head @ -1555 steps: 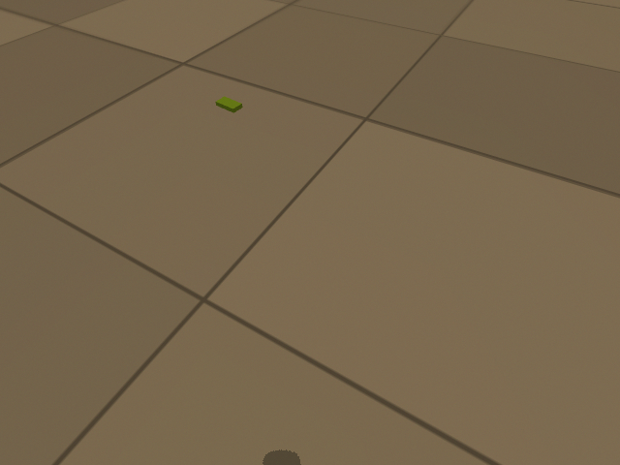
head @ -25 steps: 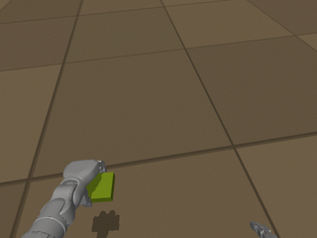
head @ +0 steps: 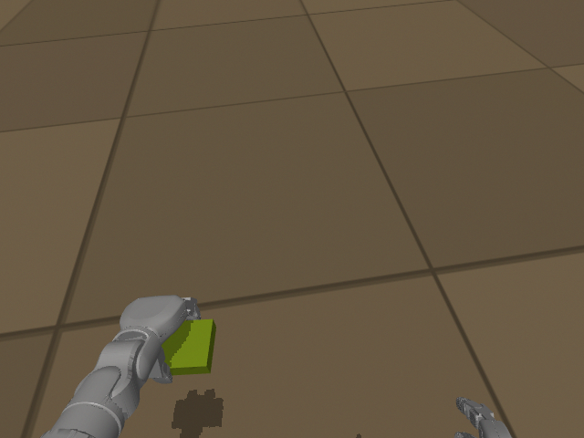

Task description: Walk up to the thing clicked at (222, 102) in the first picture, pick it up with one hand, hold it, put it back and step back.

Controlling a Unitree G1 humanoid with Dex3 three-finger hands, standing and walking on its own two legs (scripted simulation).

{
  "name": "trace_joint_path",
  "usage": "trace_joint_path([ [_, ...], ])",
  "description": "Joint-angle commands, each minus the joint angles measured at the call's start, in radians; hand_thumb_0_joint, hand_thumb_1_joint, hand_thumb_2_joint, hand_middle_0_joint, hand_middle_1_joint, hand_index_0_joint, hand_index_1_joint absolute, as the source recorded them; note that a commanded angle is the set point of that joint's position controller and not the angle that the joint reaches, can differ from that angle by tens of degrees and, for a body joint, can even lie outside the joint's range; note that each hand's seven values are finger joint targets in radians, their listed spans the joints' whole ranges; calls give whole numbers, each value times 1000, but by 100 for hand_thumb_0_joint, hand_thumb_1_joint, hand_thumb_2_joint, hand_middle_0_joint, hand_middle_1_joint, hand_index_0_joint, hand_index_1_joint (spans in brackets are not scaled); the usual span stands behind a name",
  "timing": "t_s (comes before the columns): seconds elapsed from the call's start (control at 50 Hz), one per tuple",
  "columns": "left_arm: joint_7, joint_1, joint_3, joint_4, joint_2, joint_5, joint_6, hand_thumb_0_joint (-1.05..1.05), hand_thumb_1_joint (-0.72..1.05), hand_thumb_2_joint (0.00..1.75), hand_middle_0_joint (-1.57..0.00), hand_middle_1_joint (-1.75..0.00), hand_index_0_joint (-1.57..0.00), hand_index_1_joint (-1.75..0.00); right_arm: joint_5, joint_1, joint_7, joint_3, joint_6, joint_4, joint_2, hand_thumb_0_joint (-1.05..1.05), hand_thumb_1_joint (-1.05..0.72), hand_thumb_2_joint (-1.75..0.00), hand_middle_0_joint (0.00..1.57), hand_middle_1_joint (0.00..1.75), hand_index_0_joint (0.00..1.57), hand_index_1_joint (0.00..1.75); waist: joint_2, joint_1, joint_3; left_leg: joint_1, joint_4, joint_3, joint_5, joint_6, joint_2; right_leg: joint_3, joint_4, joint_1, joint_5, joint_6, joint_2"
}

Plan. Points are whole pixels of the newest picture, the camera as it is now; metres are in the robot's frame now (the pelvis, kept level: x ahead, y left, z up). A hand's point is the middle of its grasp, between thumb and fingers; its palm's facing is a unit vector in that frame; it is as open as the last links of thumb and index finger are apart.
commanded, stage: hold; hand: left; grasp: from above
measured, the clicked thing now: (165, 347) +0.29 +0.23 -0.08
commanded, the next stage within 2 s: crouch in 0.30 s
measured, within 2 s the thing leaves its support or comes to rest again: neither
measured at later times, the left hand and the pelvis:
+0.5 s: hand (164, 346) +0.28 +0.22 -0.05, palm faces -0.48 -0.04 -0.88, open 10.5 cm; pelvis +0.00 +0.00 +0.00, yaw +0 degrees
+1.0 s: hand (193, 356) +0.33 +0.23 -0.23, palm faces -0.42 +0.06 -0.91, open 10.5 cm; pelvis -0.03 +0.01 -0.11, yaw +0 degrees
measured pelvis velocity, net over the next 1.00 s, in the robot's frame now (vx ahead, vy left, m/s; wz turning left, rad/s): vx -0.03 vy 0.01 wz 0.01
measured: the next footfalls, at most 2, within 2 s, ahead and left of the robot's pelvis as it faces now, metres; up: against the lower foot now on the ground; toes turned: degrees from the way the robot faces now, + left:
none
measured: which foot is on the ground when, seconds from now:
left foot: down 0.00-1.00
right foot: down 0.00-1.00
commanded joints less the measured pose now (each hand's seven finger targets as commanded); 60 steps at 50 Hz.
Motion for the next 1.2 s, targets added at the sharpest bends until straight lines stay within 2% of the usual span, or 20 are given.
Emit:
trace_joint_path([
  [0.0, 66, -377, 139, -205, 241, 2, -6, 0, 65, 79, -98, -72, -100, -70, -3, -77, -10, -39, -40, -121, -133, 0, -90, -90, 20, 30, 20, 30, -13, -10, -277, 120, -66, 6, 144, 6, -20, -10, -76, 77, 89, -18, 24],
  [0.08, 64, -387, 88, -225, 193, 0, 1, 0, 64, 81, -97, -73, -99, -71, -2, -77, -9, -42, -42, -117, -130, 0, -90, -90, 20, 30, 20, 30, -11, -18, -299, 142, -62, 5, 182, 5, -18, -13, -70, 82, 128, -18, 24],
  [0.14, 62, -375, 133, -199, 241, -11, 5, 0, 64, 82, -98, -72, -99, -70, 0, -72, -9, -44, -41, -114, -136, 0, -90, -90, 20, 30, 20, 30, -11, 1, -294, 129, -70, 3, 191, 4, -15, -17, -72, 101, 134, -20, 27],
  [0.18, 50, -349, 94, -172, 196, -10, 8, 0, 64, 79, -98, -72, -100, -70, 1, -76, -8, -40, -40, -119, -130, 0, -90, -90, 20, 30, 20, 30, -24, -9, -255, 118, -77, 4, 175, 5, -15, -16, -78, 85, 122, -20, 26],
  [0.28, 24, -300, 104, -207, 209, -11, -3, 0, 64, 79, -96, -72, -98, -70, 3, -89, -5, -42, -36, -140, -130, 0, -89, -90, 20, 30, 20, 30, -5, 8, -254, 117, -88, -1, 162, 2, -14, -16, -80, 89, 102, -24, 25],
  [0.32, 24, -341, 97, -215, 213, -8, -8, 0, 65, 79, -99, -70, -100, -69, 0, -83, -8, -39, -35, -135, -133, 0, -89, -90, 20, 30, 20, 30, -10, -10, -247, 121, -84, -5, 165, 2, -11, -15, -78, 73, 110, -23, 26],
  [0.36, 34, -375, 106, -225, 223, -7, -17, 0, 63, 80, -99, -68, -99, -67, 1, -77, -9, -39, -36, -134, -135, 0, -90, -90, 20, 30, 20, 30, -9, -16, -253, 129, -83, -5, 166, 2, -11, -13, -78, 72, 110, -23, 26],
  [0.38, 47, -407, 151, -236, 269, -2, -21, 0, 69, 74, -101, -71, -105, -68, 0, -75, -10, -42, -35, -131, -137, 0, -92, -91, 20, 30, 20, 30, 15, -3, -282, 138, -83, -5, 168, 0, -12, -14, -76, 83, 110, -25, 26],
  [0.42, 67, -393, 130, -214, 235, 7, -20, 0, 59, 80, -95, -68, -96, -68, -4, -72, -9, -38, -36, -128, -133, 0, -88, -90, 20, 30, 20, 30, -15, -11, -287, 137, -71, -1, 177, 4, -17, -15, -76, 85, 117, -22, 26],
  [0.56, 160, -331, 100, -28, 162, 44, -27, 0, 63, 82, -100, -67, -100, -67, -13, -34, 2, -52, -28, -93, -136, 0, -88, -90, 20, 30, 20, 30, -87, -39, -213, 47, -30, 6, 130, 7, -23, -18, -55, 2, 84, -16, 18],
  [0.62, 209, -389, 90, 37, 157, 71, -35, 0, 66, 84, -102, -69, -102, -68, -21, -15, 11, -56, -26, -77, -137, 0, -88, -90, 20, 30, 20, 30, -63, -47, -232, -3, 20, 3, 109, 2, -24, -21, -7, -61, 65, -19, 17],
  [0.76, 326, -556, 99, 217, 152, 147, -69, 0, 63, 79, -98, -71, -100, -69, -51, 58, 34, -81, -43, -33, -149, 0, -89, -90, 20, 30, 20, 30, -39, -93, -372, -298, 337, 1, 46, 0, -23, -21, 281, -340, 32, -25, 13],
  [0.8, 366, -588, 124, 228, 178, 175, -81, 0, 57, 77, -93, -70, -95, -68, -58, 75, 39, -89, -48, -39, -156, 0, -89, -89, 20, 30, 20, 30, -7, -83, -435, -403, 432, 5, 12, 0, -22, -17, 375, -425, 7, -31, 14],
  [0.86, 414, -702, 128, 230, 171, 190, -79, 0, 54, 71, -88, -71, -91, -67, -69, 111, 38, -97, -56, -36, -170, 0, -89, -89, 20, 30, 20, 30, 65, -109, -571, -454, 548, -6, 13, -5, -13, -35, 508, -581, -6, -40, 25],
  [0.88, 431, -707, 156, 251, 215, 202, -72, 0, 54, 67, -87, -70, -91, -66, -72, 121, 34, -96, -56, -26, -172, 0, -89, -89, 20, 30, 20, 30, 92, -92, -602, -483, 585, -8, 30, -6, -13, -39, 552, -615, 2, -43, 26],
  [0.9, 441, -666, 159, 333, 199, 202, -58, 0, 55, 66, -90, -66, -93, -63, -76, 119, 33, -95, -57, -22, -174, 0, -89, -89, 20, 30, 20, 30, 80, -101, -590, -531, 620, -14, 35, -4, -13, -46, 592, -667, -1, -45, 30],
  [0.96, 454, -688, 171, 405, 207, 190, -38, 0, 56, 69, -91, -65, -94, -62, -89, 132, 30, -100, -72, -11, -180, 0, -88, -89, 20, 30, 20, 30, 44, -107, -629, -677, 718, -38, 6, 1, -9, -56, 704, -792, -35, -49, 31],
  [1.04, 441, -760, 192, 349, 254, 178, -27, 0, 60, 70, -96, -65, -98, -63, -95, 147, 30, -105, -82, -24, -182, 0, -89, -89, 20, 30, 20, 30, 84, -105, -779, -799, 825, -40, -57, 2, -16, -60, 826, -851, -79, -50, 21],
  [1.12, 422, -819, 185, 421, 242, 169, -16, 0, 53, 71, -92, -64, -93, -63, -104, 151, 26, -99, -94, -11, -187, 0, -89, -89, 20, 30, 20, 30, 60, -146, -736, -926, 893, -56, -206, 0, -17, -68, 896, -998, -202, -48, 17],
  [1.18, 405, -867, 220, 402, 315, 170, -33, 0, 53, 73, -92, -65, -93, -63, -107, 151, 32, -98, -101, -22, -196, 0, -89, -90, 20, 30, 20, 30, 87, -149, -811, -969, 948, -80, -267, -2, -21, -79, 977, -1078, -264, -51, 12],
])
